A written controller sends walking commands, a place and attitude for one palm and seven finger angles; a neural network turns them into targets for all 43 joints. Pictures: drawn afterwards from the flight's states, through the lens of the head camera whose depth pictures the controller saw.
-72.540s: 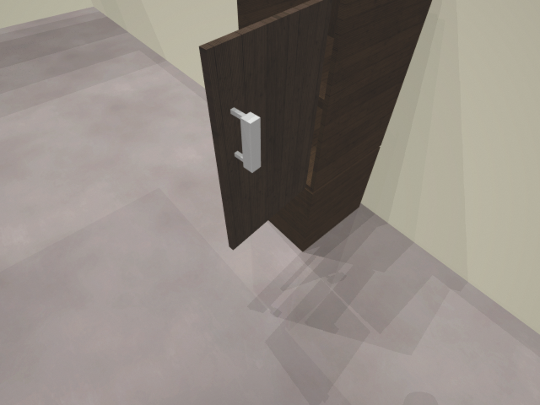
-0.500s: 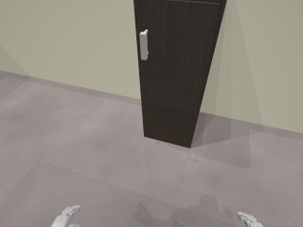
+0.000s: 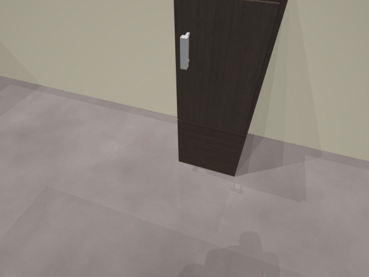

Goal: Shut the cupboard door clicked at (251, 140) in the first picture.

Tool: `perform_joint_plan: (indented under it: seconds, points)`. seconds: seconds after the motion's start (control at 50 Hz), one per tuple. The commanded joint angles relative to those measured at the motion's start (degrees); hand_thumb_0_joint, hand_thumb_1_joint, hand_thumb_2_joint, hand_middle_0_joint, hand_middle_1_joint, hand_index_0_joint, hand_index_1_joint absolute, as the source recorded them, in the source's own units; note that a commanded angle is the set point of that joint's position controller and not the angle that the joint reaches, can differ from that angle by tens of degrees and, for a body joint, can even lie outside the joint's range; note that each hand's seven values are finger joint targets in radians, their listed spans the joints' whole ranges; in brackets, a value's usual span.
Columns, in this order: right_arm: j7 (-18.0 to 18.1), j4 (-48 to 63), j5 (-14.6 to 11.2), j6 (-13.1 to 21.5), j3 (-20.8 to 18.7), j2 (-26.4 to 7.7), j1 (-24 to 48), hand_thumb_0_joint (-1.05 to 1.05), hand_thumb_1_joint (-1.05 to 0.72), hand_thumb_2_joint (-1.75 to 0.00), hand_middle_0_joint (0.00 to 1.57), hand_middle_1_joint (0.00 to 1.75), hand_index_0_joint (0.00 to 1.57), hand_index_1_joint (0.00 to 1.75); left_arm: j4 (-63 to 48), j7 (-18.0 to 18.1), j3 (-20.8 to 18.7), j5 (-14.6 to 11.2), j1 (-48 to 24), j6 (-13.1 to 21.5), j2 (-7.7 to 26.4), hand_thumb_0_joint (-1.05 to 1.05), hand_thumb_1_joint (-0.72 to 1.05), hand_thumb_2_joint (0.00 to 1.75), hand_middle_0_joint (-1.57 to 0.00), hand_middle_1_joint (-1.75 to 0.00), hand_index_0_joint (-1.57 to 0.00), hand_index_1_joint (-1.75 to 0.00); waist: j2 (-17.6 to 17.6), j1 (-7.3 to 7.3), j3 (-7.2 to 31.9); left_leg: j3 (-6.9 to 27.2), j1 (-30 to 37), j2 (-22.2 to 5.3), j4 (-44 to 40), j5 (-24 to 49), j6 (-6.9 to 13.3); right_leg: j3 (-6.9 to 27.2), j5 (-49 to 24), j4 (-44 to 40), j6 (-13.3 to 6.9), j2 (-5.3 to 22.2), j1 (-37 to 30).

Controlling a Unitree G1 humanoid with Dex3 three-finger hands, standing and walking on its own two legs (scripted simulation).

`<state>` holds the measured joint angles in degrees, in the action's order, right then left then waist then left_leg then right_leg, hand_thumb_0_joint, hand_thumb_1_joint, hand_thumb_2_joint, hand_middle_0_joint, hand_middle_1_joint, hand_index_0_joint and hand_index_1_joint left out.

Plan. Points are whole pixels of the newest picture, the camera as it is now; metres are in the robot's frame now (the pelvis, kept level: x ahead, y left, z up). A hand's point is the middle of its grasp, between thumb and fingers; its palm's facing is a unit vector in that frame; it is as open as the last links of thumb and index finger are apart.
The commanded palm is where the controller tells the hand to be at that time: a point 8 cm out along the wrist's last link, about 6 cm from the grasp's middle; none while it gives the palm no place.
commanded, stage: let the arm hang, fingers relaxed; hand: left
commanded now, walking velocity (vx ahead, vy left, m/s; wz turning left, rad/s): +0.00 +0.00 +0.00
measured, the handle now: (186, 50) +0.90 +0.04 +0.06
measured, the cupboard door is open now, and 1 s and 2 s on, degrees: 0 0 0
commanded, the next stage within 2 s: look to check the result in 0.38 s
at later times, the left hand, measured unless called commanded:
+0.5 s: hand out of the picture -0.02 +0.15 -0.18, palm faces +0.04 -0.98 -0.17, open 7.4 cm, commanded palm none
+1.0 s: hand out of the picture +0.01 +0.15 -0.18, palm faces +0.03 -0.98 -0.18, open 7.4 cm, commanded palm none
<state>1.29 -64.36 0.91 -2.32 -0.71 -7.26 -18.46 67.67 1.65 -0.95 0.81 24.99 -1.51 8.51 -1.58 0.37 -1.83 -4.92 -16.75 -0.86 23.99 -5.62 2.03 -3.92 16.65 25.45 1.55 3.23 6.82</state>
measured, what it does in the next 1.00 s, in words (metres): stands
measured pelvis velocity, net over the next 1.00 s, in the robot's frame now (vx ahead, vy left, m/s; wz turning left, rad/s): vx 0.03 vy -0.01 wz -0.01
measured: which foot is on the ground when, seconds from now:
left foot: down 0.00-1.00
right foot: down 0.00-1.00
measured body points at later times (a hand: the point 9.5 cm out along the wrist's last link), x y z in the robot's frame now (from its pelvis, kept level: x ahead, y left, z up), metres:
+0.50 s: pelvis +0.01 -0.01 +0.00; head +0.01 -0.01 +0.45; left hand -0.02 +0.21 -0.16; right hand -0.02 -0.23 -0.16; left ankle +0.08 +0.10 -0.74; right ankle -0.03 -0.14 -0.74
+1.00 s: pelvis +0.03 -0.01 +0.00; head +0.04 -0.01 +0.45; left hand +0.00 +0.20 -0.16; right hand +0.03 -0.24 -0.16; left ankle +0.09 +0.10 -0.74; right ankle -0.03 -0.14 -0.74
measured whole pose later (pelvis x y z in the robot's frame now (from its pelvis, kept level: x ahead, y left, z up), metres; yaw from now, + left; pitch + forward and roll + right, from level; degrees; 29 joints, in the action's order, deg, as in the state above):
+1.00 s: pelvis +0.03 -0.01 +0.00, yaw +0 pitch -2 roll +0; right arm 1.7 -64.7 0.8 -0.9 -0.4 -8.8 -14.5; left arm 65.9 1.8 -0.9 0.5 18.2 -0.2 7.7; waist 0.0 0.6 -2.8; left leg -4.8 -13.9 -1.7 24.3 -8.3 0.7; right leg -3.8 17.8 22.7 1.2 2.3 2.7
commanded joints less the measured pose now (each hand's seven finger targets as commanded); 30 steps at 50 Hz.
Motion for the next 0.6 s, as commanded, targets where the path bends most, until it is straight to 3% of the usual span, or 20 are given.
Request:
perform_joint_plan:
  seconds: [0.0,0.22,0.44,0.58]
  points:
    - [0.51,1.49,0.19,0.61,-1.89,-6.57,-3.11,0.00,-0.90,-0.90,0.20,0.30,0.20,0.30,-1.34,0.41,-0.66,0.42,4.49,0.97,4.48,0.00,0.90,0.90,-0.20,-0.30,-0.20,-0.30,3.05,0.19,-6.57,7.43,2.78,-4.48,-7.25,-16.79,-0.42,3.36,10.63,-7.72,-3.83,1.59,12.51]
    - [0.47,1.74,0.27,1.25,-1.64,-5.46,-3.14,0.00,-0.90,-0.90,0.20,0.30,0.20,0.30,-2.80,0.42,-1.10,0.37,2.49,1.18,4.28,0.00,0.90,0.90,-0.20,-0.30,-0.20,-0.30,-0.74,0.03,-6.76,7.69,1.80,-4.43,-7.83,-15.55,-0.56,3.19,6.81,-6.44,-3.60,1.39,11.56]
    - [0.55,1.86,0.00,1.70,-1.54,-6.45,-2.88,0.00,-0.90,-0.90,0.20,0.30,0.20,0.30,-3.19,0.38,-1.21,0.12,0.15,1.74,5.32,0.00,0.90,0.90,-0.20,-0.30,-0.20,-0.30,0.54,0.30,-4.58,6.56,5.77,-4.58,-5.22,-7.53,-0.63,3.28,2.19,-7.50,-3.83,2.16,9.30]
    - [0.55,1.41,-0.02,1.53,-1.28,-6.01,-2.15,0.00,-0.90,-0.90,0.20,0.30,0.20,0.30,-2.77,0.40,-0.96,-0.06,-0.63,1.73,5.11,0.00,0.90,0.90,-0.20,-0.30,-0.20,-0.30,1.80,0.47,-5.35,5.90,6.48,-4.66,-4.15,-5.58,-0.70,3.45,1.82,-8.56,-3.86,2.66,9.19]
